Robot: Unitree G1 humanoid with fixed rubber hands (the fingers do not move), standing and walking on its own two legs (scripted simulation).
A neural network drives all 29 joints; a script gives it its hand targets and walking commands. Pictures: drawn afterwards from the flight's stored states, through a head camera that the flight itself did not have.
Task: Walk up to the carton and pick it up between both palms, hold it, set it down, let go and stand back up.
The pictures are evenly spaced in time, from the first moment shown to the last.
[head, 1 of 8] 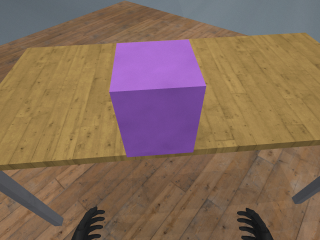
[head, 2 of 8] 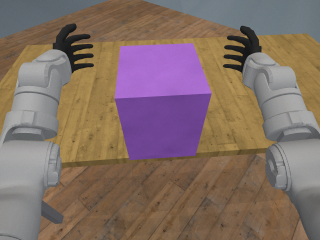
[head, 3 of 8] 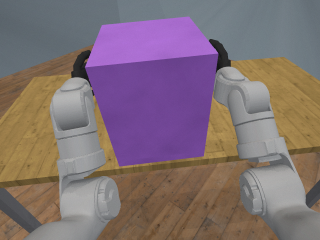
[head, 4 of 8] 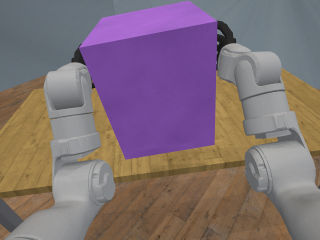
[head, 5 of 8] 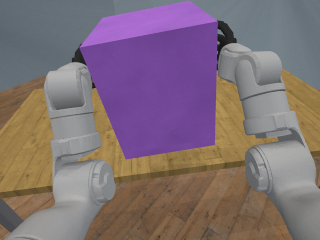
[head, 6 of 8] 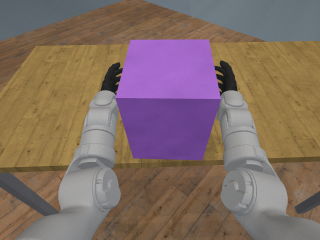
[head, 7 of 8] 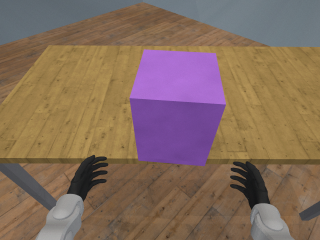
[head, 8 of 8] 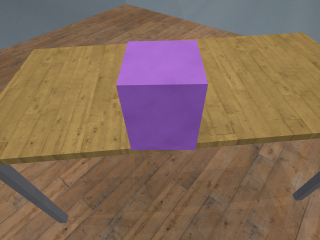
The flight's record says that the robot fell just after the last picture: no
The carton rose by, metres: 0.23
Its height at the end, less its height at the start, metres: +0.00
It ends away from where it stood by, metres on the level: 0.01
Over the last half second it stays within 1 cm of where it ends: yes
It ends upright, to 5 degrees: yes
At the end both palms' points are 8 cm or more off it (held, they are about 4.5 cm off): yes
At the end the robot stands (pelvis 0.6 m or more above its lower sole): yes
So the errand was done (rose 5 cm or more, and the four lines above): yes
